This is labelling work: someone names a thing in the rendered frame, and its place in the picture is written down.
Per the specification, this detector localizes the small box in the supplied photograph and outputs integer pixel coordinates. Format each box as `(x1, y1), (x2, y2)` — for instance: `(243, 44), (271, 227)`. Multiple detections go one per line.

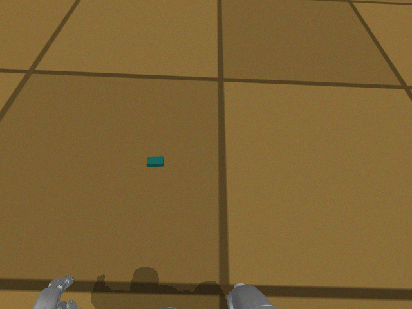
(147, 156), (164, 167)

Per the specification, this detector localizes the left robot hand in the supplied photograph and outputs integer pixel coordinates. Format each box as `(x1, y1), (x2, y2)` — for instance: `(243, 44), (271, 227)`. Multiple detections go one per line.
(32, 276), (82, 309)

